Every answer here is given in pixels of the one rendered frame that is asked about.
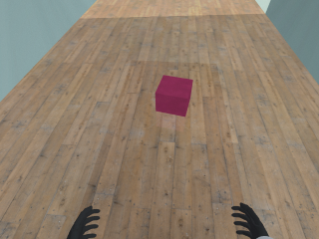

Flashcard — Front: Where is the carton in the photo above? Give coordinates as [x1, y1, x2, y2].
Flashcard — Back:
[155, 75, 193, 117]

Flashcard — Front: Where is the robot left hand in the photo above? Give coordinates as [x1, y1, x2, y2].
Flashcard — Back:
[67, 205, 101, 239]

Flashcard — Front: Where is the robot right hand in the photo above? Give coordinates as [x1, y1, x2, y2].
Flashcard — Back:
[231, 202, 269, 239]

